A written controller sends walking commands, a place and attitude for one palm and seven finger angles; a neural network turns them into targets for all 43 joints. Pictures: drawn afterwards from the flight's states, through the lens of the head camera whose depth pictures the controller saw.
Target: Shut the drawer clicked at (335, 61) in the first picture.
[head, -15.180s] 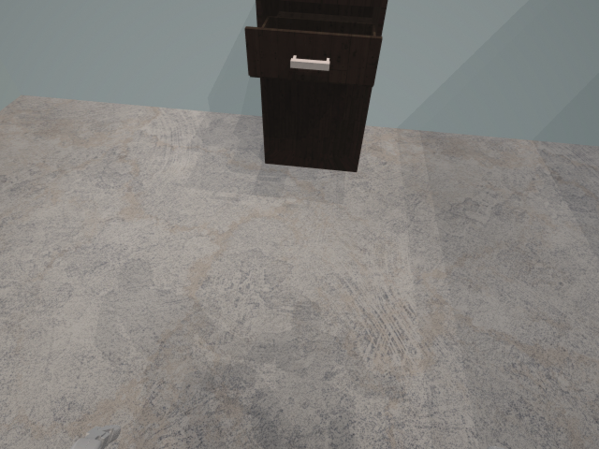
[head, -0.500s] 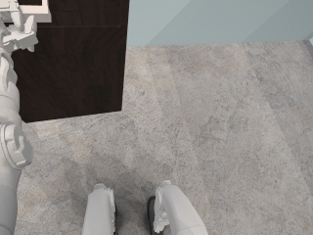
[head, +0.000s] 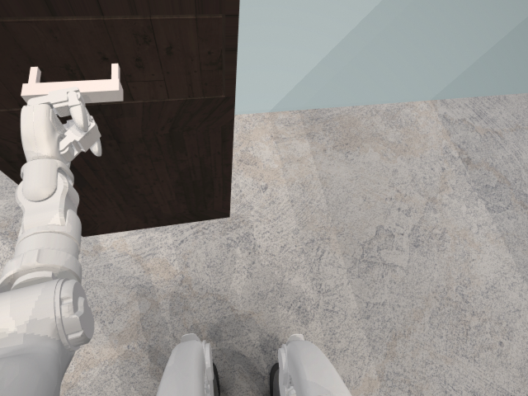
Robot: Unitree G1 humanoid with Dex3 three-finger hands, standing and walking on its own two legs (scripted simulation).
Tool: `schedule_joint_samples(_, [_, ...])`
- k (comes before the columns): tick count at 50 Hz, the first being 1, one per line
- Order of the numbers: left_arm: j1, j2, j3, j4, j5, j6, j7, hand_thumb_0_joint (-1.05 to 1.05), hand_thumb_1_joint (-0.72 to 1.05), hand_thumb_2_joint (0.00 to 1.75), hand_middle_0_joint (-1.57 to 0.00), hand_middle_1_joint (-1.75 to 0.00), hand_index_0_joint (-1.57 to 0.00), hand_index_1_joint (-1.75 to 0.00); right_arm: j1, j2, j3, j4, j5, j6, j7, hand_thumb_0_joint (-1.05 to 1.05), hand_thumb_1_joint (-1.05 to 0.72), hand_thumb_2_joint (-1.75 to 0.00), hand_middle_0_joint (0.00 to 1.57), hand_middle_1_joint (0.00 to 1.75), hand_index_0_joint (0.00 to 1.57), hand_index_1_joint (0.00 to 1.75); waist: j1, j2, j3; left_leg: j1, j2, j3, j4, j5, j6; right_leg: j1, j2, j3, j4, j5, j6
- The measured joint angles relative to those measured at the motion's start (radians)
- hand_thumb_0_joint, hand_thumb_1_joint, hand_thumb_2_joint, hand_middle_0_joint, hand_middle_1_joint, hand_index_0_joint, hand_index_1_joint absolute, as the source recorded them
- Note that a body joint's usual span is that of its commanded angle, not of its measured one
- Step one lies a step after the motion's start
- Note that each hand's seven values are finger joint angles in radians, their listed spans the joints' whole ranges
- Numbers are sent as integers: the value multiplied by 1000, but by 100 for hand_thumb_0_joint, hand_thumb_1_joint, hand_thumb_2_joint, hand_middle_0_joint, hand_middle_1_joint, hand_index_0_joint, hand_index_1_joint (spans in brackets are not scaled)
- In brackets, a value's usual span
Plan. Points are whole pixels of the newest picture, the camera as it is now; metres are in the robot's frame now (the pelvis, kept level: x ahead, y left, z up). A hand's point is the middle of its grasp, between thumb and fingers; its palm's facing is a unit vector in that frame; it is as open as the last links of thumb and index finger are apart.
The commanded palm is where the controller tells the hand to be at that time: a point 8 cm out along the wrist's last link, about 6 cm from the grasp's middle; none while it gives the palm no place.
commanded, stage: draw the hand back to the body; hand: left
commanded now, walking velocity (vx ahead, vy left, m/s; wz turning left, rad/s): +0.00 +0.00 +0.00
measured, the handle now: (75, 82) +0.58 +0.26 +0.04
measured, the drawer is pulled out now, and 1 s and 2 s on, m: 0.00 0.00 0.00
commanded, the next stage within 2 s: step back with the hand held close in 1.42 s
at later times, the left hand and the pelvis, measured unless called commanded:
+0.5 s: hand (44, 174) +0.37 +0.22 +0.13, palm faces +0.15 -0.99 -0.04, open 3.3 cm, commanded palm +0.33 +0.26 +0.14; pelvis +0.03 -0.01 +0.05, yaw +3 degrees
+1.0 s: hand out of the picture +0.26 +0.22 +0.22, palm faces +0.36 -0.88 -0.30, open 3.2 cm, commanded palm +0.21 +0.26 +0.24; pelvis +0.03 -0.02 +0.10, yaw +3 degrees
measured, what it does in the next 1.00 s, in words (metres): rises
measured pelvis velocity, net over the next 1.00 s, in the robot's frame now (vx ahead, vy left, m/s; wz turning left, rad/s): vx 0.03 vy -0.02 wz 0.05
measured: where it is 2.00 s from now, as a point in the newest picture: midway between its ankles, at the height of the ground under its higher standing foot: outside the picture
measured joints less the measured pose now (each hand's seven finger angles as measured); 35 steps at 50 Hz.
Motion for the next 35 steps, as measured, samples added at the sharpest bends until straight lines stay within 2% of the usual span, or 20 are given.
schedule_joint_samples(4, [30,-18,-10,-44,-13,-24,-10,2,89,90,-140,-160,-140,-160,-23,1,-13,0,0,7,-1,0,-90,-90,21,30,21,30,14,-11,0,17,-3,-4,-5,-10,-5,18,-2,-3,-4,-12,-3])
schedule_joint_samples(7, [125,-45,-19,-179,-37,-19,-28,2,89,90,-140,-160,-139,-160,-38,2,-28,-9,10,22,0,0,-90,-90,20,30,21,30,26,-10,1,53,0,0,-27,-14,-7,53,2,1,-30,-13,-2])
schedule_joint_samples(12, [366,-112,-88,-442,-100,59,-47,2,90,90,-139,-160,-139,-160,-32,4,-40,-43,46,26,-2,0,-90,-90,20,30,21,30,63,7,-5,195,-3,12,-133,3,-9,192,6,14,-142,15,0])
schedule_joint_samples(15, [469,-143,-121,-526,-130,108,-32,2,90,90,-140,-160,-139,-160,-31,7,-32,-57,61,14,-12,0,-90,-90,20,30,21,30,83,8,-14,284,-11,14,-200,20,-11,279,1,17,-204,33,0])
schedule_joint_samples(21, [556,-157,-138,-596,-141,134,0,2,90,90,-140,-160,-140,-160,-77,9,-23,-69,68,-22,-28,0,-90,-90,20,30,21,30,105,-4,-6,385,-25,1,-254,41,-17,387,-8,3,-255,40,-4])
schedule_joint_samples(28, [666,-170,-189,-738,-173,174,-63,2,90,90,-140,-160,-140,-160,-116,-6,-22,-84,77,-56,-48,0,-90,-90,20,30,21,30,128,13,10,484,-32,-3,-303,66,-20,486,-12,-2,-302,61,-8])
schedule_joint_samples(31, [728,-154,-220,-812,-94,238,28,2,90,90,-140,-160,-140,-160,-132,5,-19,-90,78,-38,-71,1,-90,-90,20,30,21,30,140,6,25,562,-37,14,-363,90,-23,549,-16,15,-342,80,-7])
schedule_joint_samples(35, [825,-146,-244,-902,-42,316,133,2,89,90,-140,-160,-140,-160,-141,14,-7,-103,80,-28,-99,1,-90,-90,20,30,21,30,150,8,47,673,-43,27,-462,132,-23,649,-19,26,-426,117,-10])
